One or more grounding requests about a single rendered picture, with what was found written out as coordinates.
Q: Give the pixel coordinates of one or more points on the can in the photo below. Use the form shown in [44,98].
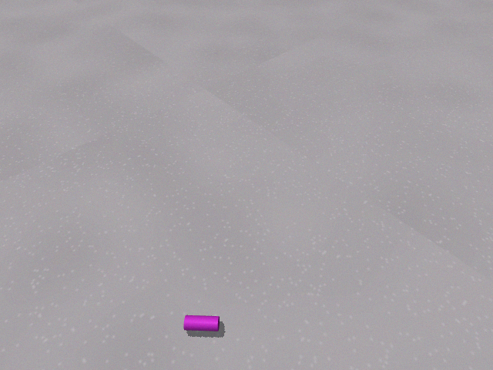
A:
[201,323]

